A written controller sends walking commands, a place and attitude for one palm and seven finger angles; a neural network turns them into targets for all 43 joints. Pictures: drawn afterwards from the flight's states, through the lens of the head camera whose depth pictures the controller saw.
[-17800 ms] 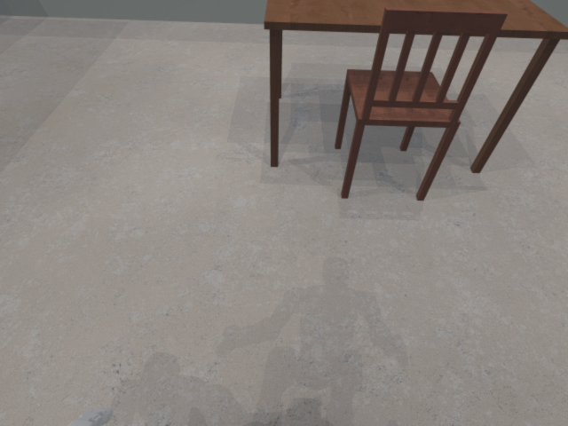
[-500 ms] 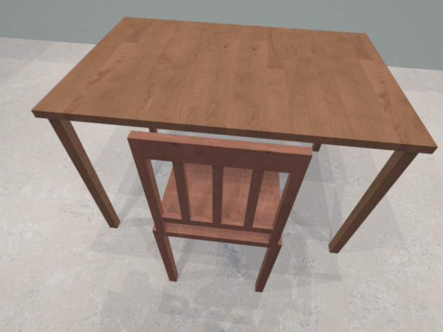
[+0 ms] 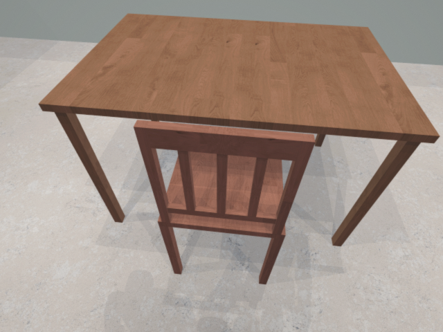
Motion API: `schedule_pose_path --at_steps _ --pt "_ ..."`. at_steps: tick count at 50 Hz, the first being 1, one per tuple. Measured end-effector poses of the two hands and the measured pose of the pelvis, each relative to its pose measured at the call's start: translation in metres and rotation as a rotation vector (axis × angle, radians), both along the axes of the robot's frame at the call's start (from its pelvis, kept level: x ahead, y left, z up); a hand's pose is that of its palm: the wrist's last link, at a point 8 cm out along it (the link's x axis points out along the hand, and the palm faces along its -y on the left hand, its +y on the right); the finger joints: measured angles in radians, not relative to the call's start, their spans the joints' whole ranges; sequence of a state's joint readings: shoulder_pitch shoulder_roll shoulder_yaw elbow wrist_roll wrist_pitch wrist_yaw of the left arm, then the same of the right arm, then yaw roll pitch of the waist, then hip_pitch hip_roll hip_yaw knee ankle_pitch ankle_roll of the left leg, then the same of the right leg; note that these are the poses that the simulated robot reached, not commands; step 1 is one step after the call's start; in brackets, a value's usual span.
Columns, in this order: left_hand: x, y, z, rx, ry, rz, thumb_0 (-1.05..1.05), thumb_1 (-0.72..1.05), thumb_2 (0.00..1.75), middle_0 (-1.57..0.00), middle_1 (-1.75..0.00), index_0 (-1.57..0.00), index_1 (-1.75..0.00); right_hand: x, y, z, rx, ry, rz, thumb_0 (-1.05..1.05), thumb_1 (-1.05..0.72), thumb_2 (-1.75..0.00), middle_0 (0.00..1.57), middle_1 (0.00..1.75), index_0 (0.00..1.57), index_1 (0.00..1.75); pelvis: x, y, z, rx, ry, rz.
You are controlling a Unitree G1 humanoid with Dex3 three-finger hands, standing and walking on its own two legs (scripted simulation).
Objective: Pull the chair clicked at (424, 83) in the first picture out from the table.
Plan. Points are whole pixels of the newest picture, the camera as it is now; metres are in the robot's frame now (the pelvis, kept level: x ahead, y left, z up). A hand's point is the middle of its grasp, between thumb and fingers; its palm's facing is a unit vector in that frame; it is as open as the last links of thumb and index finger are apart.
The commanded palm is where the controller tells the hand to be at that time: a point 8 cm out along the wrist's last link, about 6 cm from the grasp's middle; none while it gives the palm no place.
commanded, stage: look again from close up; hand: left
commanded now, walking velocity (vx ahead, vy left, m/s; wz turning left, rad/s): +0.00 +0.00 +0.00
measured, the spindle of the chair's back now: (221, 184) +0.49 +0.02 -0.09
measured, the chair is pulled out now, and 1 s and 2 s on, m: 0.00 0.00 0.00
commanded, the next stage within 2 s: raise the hand toward the chair's back in 0.88 s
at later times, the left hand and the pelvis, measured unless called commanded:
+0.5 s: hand out of the picture +0.02 +0.17 -0.17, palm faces +0.02 -0.98 -0.20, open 7.3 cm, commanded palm none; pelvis +0.01 +0.00 +0.00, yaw -1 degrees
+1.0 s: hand out of the picture +0.01 +0.15 -0.17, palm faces +0.03 -0.98 -0.19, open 7.3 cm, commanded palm +0.11 +0.21 -0.07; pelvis +0.01 -0.01 +0.01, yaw +0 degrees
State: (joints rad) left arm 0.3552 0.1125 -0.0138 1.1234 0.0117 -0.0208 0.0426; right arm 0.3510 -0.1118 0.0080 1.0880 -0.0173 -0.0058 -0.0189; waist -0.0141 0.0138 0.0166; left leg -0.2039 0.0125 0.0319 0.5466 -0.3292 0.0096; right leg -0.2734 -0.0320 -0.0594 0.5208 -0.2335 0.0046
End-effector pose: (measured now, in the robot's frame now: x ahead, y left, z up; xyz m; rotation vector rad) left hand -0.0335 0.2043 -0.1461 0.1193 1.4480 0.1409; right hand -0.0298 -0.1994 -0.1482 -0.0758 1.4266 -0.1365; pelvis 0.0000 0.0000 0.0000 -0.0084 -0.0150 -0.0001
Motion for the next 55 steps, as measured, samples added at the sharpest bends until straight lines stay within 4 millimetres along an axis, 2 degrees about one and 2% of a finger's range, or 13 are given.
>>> schedule_pose_path --at_steps 9,15,33,50,52,55 --pt "0.035 0.024 0.007 0.042 -0.106 -0.014 0.01 0.91 0.9 -0.2 -0.3 -0.2 -0.3 0.019 0.001 0.0 -0.011 -0.071 0.023 0.02 -0.92 -0.9 0.2 0.3 0.2 0.3 0.001 0.01 0.002 0.013 -0.008 -0.005" --pt "0.045 0.028 0.011 0.052 -0.114 -0.025 0.01 0.92 0.9 -0.19 -0.3 -0.2 -0.3 0.025 -0.003 0.002 -0.018 -0.074 0.026 0.01 -0.92 -0.9 0.2 0.3 0.2 0.3 0.004 0.01 0.004 0.018 -0.004 -0.011" --pt "0.04 0.01 0.008 0.025 -0.052 -0.011 0.01 0.92 0.9 -0.2 -0.3 -0.2 -0.3 0.036 -0.012 0.003 -0.025 -0.033 0.031 0.0 -0.91 -0.9 0.2 0.3 0.2 0.3 0.016 -0.001 0.005 0.017 -0.01 -0.01" --pt "0.034 -0.001 0.007 0.022 -0.046 -0.001 0.01 0.92 0.9 -0.2 -0.3 -0.2 -0.3 0.032 -0.017 0.004 -0.019 -0.007 0.037 0.01 -0.91 -0.9 0.2 0.3 0.2 0.3 0.014 -0.009 0.006 0.011 -0.005 -0.003" --pt "0.054 0.013 0.023 0.06 -0.177 0.089 0.03 0.94 0.9 -0.2 -0.3 -0.2 -0.3 0.037 -0.025 0.009 -0.071 -0.082 0.038 0.02 -0.92 -0.9 0.2 0.3 0.2 0.3 0.011 -0.009 0.005 0.008 -0.014 -0.007" --pt "0.109 0.027 0.07 0.116 -0.534 0.096 0.04 0.94 0.89 -0.2 -0.3 -0.2 -0.29 0.064 -0.04 0.02 -0.116 -0.302 0.061 0.02 -0.93 -0.9 0.2 0.3 0.2 0.3 0.006 -0.008 0.003 0.014 -0.003 0.012"
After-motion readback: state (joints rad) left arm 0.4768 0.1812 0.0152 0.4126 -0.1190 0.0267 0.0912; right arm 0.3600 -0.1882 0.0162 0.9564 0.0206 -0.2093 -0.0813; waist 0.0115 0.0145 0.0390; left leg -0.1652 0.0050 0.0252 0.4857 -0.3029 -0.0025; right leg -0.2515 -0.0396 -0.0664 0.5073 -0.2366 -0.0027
